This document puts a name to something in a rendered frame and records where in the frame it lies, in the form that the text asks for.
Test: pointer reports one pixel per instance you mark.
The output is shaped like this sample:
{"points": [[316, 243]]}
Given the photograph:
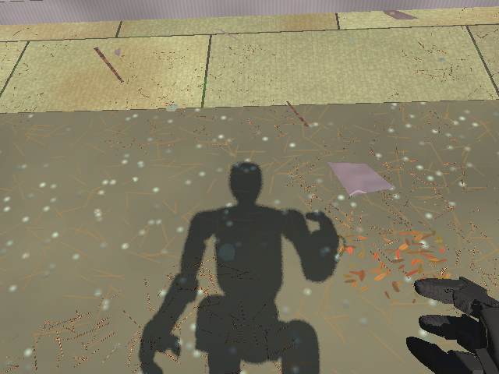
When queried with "robot right hand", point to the robot right hand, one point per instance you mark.
{"points": [[480, 338]]}

